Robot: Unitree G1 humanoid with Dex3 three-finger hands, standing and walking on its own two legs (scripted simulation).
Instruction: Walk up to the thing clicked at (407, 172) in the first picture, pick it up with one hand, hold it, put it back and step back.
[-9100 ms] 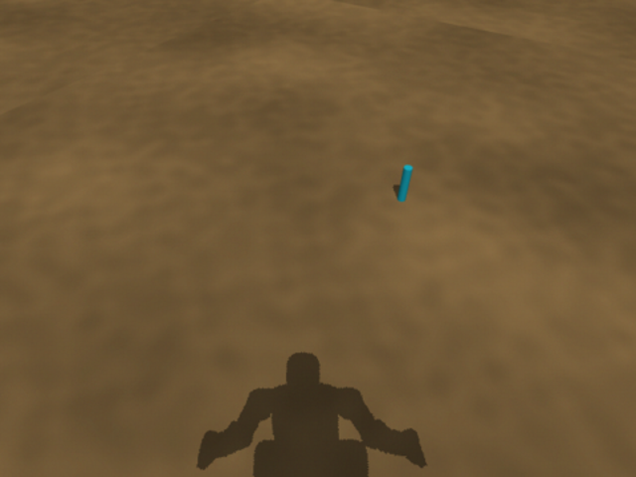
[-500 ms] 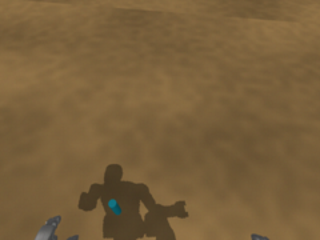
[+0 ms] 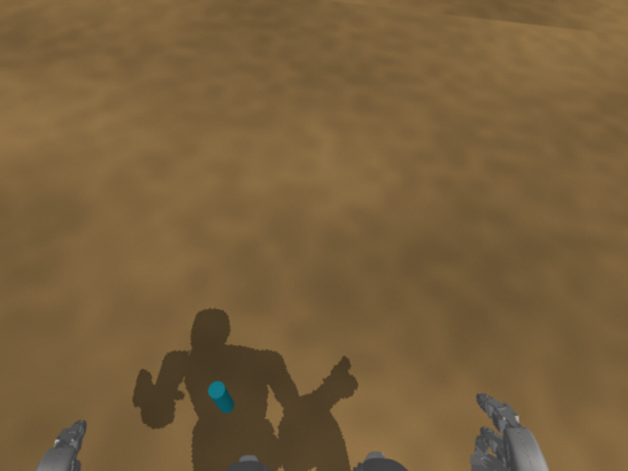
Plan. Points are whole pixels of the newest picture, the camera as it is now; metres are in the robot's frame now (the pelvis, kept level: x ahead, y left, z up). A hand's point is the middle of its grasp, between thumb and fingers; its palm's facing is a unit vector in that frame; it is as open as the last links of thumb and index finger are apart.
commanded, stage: go down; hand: left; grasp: from the side
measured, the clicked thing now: (222, 398) +0.35 +0.21 -0.62
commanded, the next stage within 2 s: none
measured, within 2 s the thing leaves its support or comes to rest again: neither
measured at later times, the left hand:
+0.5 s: hand out of the picture +0.15 +0.30 -0.17, palm faces +0.15 -0.95 -0.28, open 17.4 cm
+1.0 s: hand (86, 432) +0.23 +0.37 -0.25, palm faces +0.20 -0.96 -0.19, open 17.6 cm
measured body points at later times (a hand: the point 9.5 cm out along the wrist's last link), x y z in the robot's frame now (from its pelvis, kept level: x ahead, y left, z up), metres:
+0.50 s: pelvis -0.02 +0.00 -0.07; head +0.11 +0.02 +0.36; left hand +0.14 +0.35 -0.15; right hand +0.16 -0.26 -0.16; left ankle +0.00 +0.11 -0.67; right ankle +0.01 -0.13 -0.67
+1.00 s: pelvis -0.06 -0.01 -0.20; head +0.13 +0.03 +0.20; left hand +0.21 +0.42 -0.24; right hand +0.11 -0.28 -0.31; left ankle -0.01 +0.11 -0.68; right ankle +0.01 -0.13 -0.67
